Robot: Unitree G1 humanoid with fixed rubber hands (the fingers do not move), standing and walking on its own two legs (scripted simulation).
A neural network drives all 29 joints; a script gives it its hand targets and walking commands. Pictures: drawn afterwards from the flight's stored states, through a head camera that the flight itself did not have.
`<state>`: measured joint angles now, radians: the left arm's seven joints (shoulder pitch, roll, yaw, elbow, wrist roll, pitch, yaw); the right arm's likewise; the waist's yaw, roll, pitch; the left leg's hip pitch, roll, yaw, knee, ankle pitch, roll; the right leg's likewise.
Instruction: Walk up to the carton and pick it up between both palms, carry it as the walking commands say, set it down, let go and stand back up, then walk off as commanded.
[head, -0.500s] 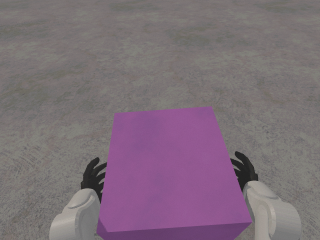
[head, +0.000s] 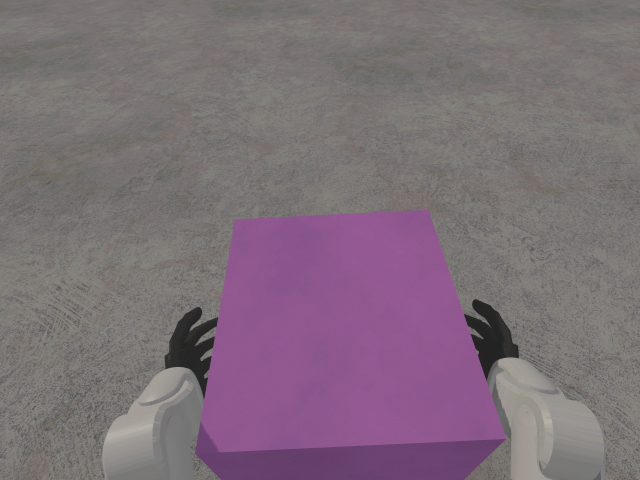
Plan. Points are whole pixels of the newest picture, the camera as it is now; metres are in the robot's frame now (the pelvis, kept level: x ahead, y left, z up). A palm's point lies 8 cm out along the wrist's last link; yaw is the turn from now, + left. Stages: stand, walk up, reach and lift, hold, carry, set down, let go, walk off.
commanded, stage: carry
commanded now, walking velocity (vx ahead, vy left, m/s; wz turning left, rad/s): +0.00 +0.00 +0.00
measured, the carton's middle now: (338, 359) +0.27 +0.00 +0.02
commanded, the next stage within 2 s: none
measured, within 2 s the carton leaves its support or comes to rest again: neither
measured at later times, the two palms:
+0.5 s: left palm (135, 409) +0.21 +0.24 +0.04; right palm (434, 389) +0.22 -0.10 +0.04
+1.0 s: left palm (161, 422) +0.20 +0.21 +0.03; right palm (461, 409) +0.20 -0.13 +0.02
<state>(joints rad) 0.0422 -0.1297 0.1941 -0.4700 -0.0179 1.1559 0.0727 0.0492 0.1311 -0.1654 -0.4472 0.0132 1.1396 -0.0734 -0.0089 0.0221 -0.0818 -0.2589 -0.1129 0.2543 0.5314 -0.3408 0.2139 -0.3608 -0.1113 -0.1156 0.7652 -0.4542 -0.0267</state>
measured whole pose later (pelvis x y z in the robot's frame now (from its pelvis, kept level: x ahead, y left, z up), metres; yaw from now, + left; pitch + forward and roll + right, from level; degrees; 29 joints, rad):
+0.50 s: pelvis -0.03 +0.06 +0.00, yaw +1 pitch +4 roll +0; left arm 0.00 -0.12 0.22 -0.26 0.00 0.98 0.04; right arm 0.03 0.13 -0.17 -0.25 -0.05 0.95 -0.02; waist 0.01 -0.03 -0.06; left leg -0.42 -0.05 0.08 0.62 -0.27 0.07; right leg -0.36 -0.13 -0.03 0.63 -0.32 0.02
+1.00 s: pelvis -0.05 +0.03 +0.01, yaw +0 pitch +4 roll +1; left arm -0.04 -0.08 0.19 -0.02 0.05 0.79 0.01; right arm -0.04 0.10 -0.17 0.00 -0.11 0.78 0.02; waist 0.00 -0.01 -0.10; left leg -0.43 -0.02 0.08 0.56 -0.20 0.04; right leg -0.40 -0.10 -0.04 0.63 -0.29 0.05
